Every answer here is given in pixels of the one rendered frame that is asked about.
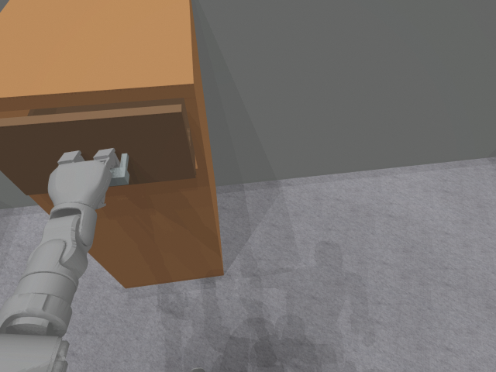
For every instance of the left robot forearm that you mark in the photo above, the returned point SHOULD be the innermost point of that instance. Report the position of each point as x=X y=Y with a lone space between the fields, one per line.
x=41 y=303

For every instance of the drawer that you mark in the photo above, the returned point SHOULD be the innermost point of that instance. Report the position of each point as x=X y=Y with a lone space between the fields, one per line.
x=155 y=134

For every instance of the cabinet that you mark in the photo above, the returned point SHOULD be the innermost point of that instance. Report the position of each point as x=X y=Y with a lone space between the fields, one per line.
x=61 y=53

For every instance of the handle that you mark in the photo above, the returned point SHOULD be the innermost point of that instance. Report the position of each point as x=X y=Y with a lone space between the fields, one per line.
x=120 y=176

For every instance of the left robot hand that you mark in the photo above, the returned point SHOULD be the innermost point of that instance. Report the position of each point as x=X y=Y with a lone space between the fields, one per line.
x=80 y=181

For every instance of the left robot upper arm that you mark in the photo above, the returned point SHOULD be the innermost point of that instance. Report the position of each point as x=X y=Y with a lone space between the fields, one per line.
x=30 y=353

